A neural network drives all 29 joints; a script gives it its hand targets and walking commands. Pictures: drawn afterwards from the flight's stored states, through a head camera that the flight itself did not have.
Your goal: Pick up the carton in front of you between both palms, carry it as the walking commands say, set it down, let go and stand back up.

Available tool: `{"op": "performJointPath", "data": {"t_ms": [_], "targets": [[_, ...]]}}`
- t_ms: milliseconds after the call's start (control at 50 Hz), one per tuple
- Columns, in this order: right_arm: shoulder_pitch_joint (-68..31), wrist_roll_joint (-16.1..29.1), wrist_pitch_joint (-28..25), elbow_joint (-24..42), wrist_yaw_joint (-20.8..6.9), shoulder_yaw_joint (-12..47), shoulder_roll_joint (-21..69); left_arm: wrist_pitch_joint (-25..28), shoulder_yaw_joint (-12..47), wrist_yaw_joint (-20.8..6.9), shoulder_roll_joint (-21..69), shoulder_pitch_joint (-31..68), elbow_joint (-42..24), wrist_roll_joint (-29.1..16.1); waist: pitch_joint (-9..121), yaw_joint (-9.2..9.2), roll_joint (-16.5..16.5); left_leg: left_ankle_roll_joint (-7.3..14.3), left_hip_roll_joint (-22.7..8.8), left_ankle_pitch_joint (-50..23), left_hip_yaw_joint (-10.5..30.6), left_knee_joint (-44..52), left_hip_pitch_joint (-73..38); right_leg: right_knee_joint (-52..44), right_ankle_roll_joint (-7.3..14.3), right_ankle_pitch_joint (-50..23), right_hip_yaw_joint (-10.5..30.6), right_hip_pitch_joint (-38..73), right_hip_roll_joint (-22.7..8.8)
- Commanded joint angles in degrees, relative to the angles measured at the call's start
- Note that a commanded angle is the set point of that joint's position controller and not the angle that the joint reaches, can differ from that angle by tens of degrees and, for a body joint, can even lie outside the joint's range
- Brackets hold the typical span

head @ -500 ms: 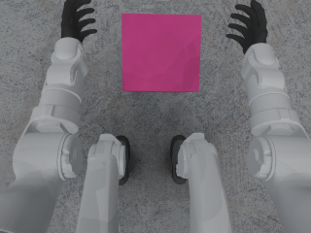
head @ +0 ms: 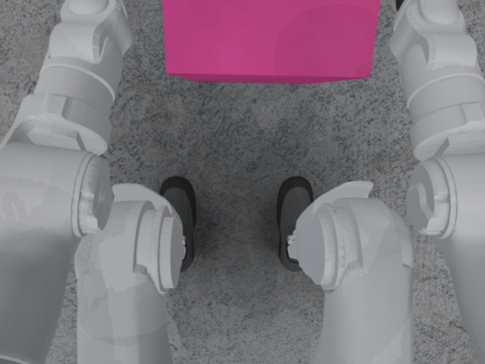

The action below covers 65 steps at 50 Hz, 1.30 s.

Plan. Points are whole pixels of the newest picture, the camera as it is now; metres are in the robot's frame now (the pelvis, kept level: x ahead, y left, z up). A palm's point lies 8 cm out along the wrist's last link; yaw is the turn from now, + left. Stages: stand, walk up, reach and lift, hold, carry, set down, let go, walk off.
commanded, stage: reach and lift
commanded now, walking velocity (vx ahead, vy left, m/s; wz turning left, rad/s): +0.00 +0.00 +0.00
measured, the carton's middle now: (261, 0) +0.54 -0.04 -0.24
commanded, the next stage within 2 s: none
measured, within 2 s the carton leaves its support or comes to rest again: leaves its support in 0.78 s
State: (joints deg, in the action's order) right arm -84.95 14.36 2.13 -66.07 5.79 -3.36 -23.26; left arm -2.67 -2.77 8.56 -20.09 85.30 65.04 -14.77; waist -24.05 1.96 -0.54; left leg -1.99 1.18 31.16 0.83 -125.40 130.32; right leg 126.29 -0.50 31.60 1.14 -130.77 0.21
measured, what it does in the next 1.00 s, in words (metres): stands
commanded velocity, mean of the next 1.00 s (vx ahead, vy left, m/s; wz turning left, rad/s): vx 0.00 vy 0.00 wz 0.00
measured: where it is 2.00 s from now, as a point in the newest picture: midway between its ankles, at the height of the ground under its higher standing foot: (234, 239)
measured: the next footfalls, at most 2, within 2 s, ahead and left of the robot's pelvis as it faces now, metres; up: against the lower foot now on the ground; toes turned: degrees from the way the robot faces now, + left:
none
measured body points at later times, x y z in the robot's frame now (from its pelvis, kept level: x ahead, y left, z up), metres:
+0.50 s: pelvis +0.00 +0.00 +0.01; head +0.37 -0.01 +0.25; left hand +0.56 +0.12 -0.18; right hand +0.55 -0.19 -0.17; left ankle +0.12 +0.13 -0.33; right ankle +0.12 -0.12 -0.33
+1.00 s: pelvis +0.00 +0.01 +0.02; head +0.31 -0.02 +0.35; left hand +0.55 +0.12 -0.06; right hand +0.54 -0.18 -0.07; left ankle +0.12 +0.13 -0.33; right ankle +0.12 -0.12 -0.33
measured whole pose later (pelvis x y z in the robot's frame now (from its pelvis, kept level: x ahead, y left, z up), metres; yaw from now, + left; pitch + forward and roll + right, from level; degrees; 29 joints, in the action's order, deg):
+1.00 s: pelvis +0.00 +0.01 +0.02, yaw -2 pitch +40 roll +1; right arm -69.9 0.1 18.6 -46.6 7.9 -14.7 -9.3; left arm -17.7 -18.4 7.7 -7.6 68.2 44.8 0.0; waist -1.6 0.6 0.9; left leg -4.0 4.2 32.6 2.7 -121.1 129.2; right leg 121.1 -2.0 30.7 2.6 -130.7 3.2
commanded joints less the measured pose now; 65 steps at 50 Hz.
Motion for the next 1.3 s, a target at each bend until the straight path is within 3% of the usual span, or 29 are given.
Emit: {"op": "performJointPath", "data": {"t_ms": [0,180,220,240,280,380,400,440,460,480,500,520,540,580,620,640,660,680,720,780,880,1020,1040,1060,1120,1160,1180,1260,1280], "targets": [[-17.2,1.9,-1.6,6.8,0.9,0.7,-8.3,1.7,-0.3,0.4,-6.7,13.4,-7.4,-0.7,81.0,-0.55,1.2,-0.6,0.9,-18.7,-3.3,6.2,-40.1,-8.1,-2.1,-19.9,-2.3,38.6,0.1],[-13.0,-1.8,-1.7,4.8,0.5,1.4,-5.7,1.7,-0.2,-0.6,-2.8,11.2,-4.2,-2.0,72.5,1.38,-2.5,-1.0,1.4,-16.9,-2.3,7.7,-30.9,-9.3,-1.8,-19.2,-1.6,37.4,0.3],[-11.0,-0.3,-1.7,2.9,0.8,-0.2,-4.0,2.2,-0.8,-0.8,-3.9,8.5,-0.6,0.1,71.8,-0.12,1.9,-0.8,1.8,-14.9,-4.1,6.9,-29.3,-10.1,-1.3,-18.9,-0.9,37.9,2.5],[-10.4,-1.3,-1.7,3.5,0.6,0.2,-3.9,2.2,0.4,-0.8,-4.8,12.2,-2.7,-1.8,71.7,3.7,-0.1,-0.8,1.0,-13.1,-2.7,7.4,-26.9,-9.2,-1.6,-19.6,-2.0,38.1,0.5],[-11.1,-1.5,-1.1,2.9,0.2,0.3,-3.4,2.1,-1.4,-0.6,-4.7,11.1,-1.3,0.3,71.5,-1.11,0.4,-0.1,1.5,-14.0,-2.2,8.1,-31.4,-10.5,-1.4,-14.2,-1.3,32.3,0.4],[-13.3,0.8,-1.6,3.5,-0.4,2.4,-1.1,2.7,2.9,-0.1,0.1,14.5,-4.8,0.2,71.3,1.74,1.1,-0.1,1.9,-12.0,-2.3,9.5,-32.8,-11.7,-1.8,-13.3,-2.3,32.7,1.2],[-16.1,1.3,-2.1,1.2,0.0,3.3,-1.0,2.7,0.8,0.1,0.5,14.1,0.0,0.8,69.8,-1.96,-0.5,-0.1,2.9,-13.3,-3.7,10.5,-31.8,-12.0,-1.6,-13.4,-1.8,31.4,1.9],[-15.6,-2.0,-2.0,0.9,-0.3,3.4,1.8,2.9,1.1,-0.1,4.7,15.7,-3.8,-0.2,71.0,1.71,-1.7,-0.3,3.2,-15.0,-4.1,9.4,-35.1,-13.0,-1.7,-15.0,-1.7,34.6,2.3],[-19.2,0.0,-1.8,3.0,-1.0,2.5,7.3,2.9,1.0,-0.2,6.9,17.7,-5.0,2.0,69.6,-1.75,2.5,0.7,3.6,-16.4,-1.4,10.3,-36.8,-11.2,-1.7,-14.7,-2.9,29.2,2.3],[-18.4,-2.6,-2.3,1.0,-2.1,4.2,8.3,2.1,1.1,-0.9,11.7,18.4,-1.9,3.0,70.3,1.81,1.4,0.0,3.7,-15.6,-2.9,9.3,-36.8,-12.3,-1.2,-13.7,-2.4,30.5,3.0],[-20.9,-0.8,-1.6,4.6,-3.5,6.9,20.1,2.7,-0.1,-2.3,19.1,18.2,-5.3,4.7,70.8,-4.68,0.5,0.8,4.9,-18.5,-3.0,9.1,-36.1,-12.0,-1.7,-15.6,-2.3,28.5,3.3],[-23.7,-0.4,-1.1,4.0,-5.8,7.6,29.6,2.1,1.2,-4.7,26.0,21.7,-1.7,6.7,67.8,-1.99,-1.0,1.5,4.3,-15.2,-2.5,10.0,-34.9,-11.6,-1.3,-13.4,-2.7,28.1,4.7],[-29.3,-1.2,-0.7,4.8,-8.1,9.6,36.2,1.7,3.6,-6.7,34.7,26.0,-5.6,6.5,68.3,-5.39,0.3,1.4,5.3,-14.3,-3.4,9.6,-32.8,-11.9,-1.1,-12.5,-2.1,27.2,4.6],[-30.8,-5.4,1.0,8.3,-11.7,9.1,48.3,0.0,2.6,-10.7,49.5,30.0,-7.5,7.7,64.5,-0.84,-1.7,1.9,6.6,-10.3,-3.8,8.4,-29.0,-11.5,-0.6,-10.2,-3.0,27.4,6.2],[-31.3,-3.7,2.1,8.5,-13.6,10.6,52.9,-1.6,2.3,-13.2,53.5,28.7,-9.2,9.3,64.7,-4.36,-1.4,1.6,6.5,-11.4,-6.2,8.6,-31.0,-11.1,-0.7,-11.8,-3.1,29.2,6.6],[-32.8,-4.5,3.0,10.1,-14.4,8.7,54.1,-2.8,4.3,-13.9,54.2,30.0,-11.3,7.4,65.7,-0.59,-1.3,2.2,6.5,-13.2,-4.4,7.7,-30.4,-10.0,-0.2,-12.8,-4.3,28.1,5.4],[-29.1,-3.8,4.2,10.9,-14.9,10.8,58.7,-3.1,4.6,-14.7,54.7,31.8,-15.1,8.3,67.1,-4.62,-0.8,1.9,6.7,-13.4,-6.4,8.4,-30.5,-11.5,-0.1,-13.9,-3.7,29.7,6.4],[-34.8,-3.8,4.2,14.6,-15.3,11.3,57.9,-4.0,3.7,-15.4,57.7,31.5,-13.3,7.7,68.9,-1.31,-0.2,2.6,7.0,-12.8,-5.7,7.2,-30.4,-11.1,0.5,-12.1,-4.5,27.1,7.2],[-32.5,-3.0,5.9,15.5,-16.1,12.3,62.0,-4.8,6.5,-15.7,60.4,31.3,-17.9,6.5,79.1,-3.71,1.1,1.8,6.4,-17.1,-6.9,6.6,-36.3,-9.5,-0.2,-17.2,-4.6,33.7,7.0],[-34.4,-0.6,7.8,23.8,-15.9,16.0,66.2,-7.0,11.6,-15.4,67.1,35.0,-24.5,2.9,97.6,-0.17,2.5,1.5,7.0,-24.7,-6.4,7.4,-42.7,-9.6,0.1,-27.2,-4.5,46.2,7.3],[-31.9,-3.1,12.4,37.9,-14.9,18.7,71.9,-12.2,14.1,-16.9,72.3,31.5,-33.1,3.5,113.5,1.17,-4.1,1.0,8.2,-26.5,-7.3,8.7,-40.7,-12.3,-1.4,-32.5,-5.7,55.8,8.5],[-18.2,-15.1,18.2,20.0,-16.9,3.9,77.5,-16.6,2.4,-17.5,73.9,19.0,-22.6,15.7,83.7,0.96,-0.6,1.7,9.1,-6.4,-6.0,22.1,-31.4,-23.6,-0.8,-8.9,-6.1,34.5,9.0],[-14.5,-17.7,18.7,17.0,-16.8,2.7,77.1,-16.8,1.0,-18.1,73.4,18.2,-22.9,16.9,80.4,-1.79,0.3,1.1,9.5,-4.6,-6.6,21.6,-27.2,-25.3,0.3,-4.8,-3.8,37.0,8.3],[-15.7,-18.7,18.2,18.5,-17.7,-0.5,76.1,-17.3,-1.0,-17.6,74.3,20.9,-19.6,18.2,79.2,2.01,0.7,1.9,8.8,-0.6,-5.4,25.3,-30.8,-26.9,0.4,-3.4,-5.5,33.8,8.9],[-17.7,-20.8,18.2,16.8,-18.5,-1.8,74.6,-17.6,-7.9,-17.2,73.6,14.9,-14.4,22.1,76.7,-2.91,-1.0,1.6,9.1,-1.4,-5.7,28.9,-31.7,-29.9,0.0,-1.3,-5.8,32.8,8.6],[-15.6,-24.1,18.6,14.0,-18.9,-5.0,74.3,-17.6,-8.2,-17.7,73.7,15.4,-13.7,24.3,74.2,-0.58,-1.3,1.9,8.6,2.5,-4.9,31.3,-32.2,-31.4,0.4,0.6,-5.7,32.2,9.2],[-16.0,-22.4,18.0,15.2,-18.7,-4.1,77.0,-17.1,-9.0,-17.9,72.5,14.4,-14.9,26.2,76.6,-4.97,-0.6,1.7,8.5,0.2,-6.2,30.3,-31.4,-31.6,0.2,-0.3,-4.2,34.9,9.3],[-13.1,-23.0,16.9,20.2,-18.6,-1.7,77.7,-16.5,-3.8,-18.9,78.0,14.9,-18.4,22.4,85.5,0.29,-2.7,1.2,9.3,-7.4,-5.1,33.8,-39.0,-34.9,-0.9,-9.1,-6.3,41.1,9.7],[-10.2,-23.3,17.1,20.5,-18.5,-3.1,79.4,-16.9,-0.8,-19.1,78.6,12.7,-19.2,23.0,87.1,0.24,2.3,1.2,9.3,-9.5,-4.4,34.3,-41.2,-34.4,-0.2,-12.7,-5.4,42.7,9.6]]}}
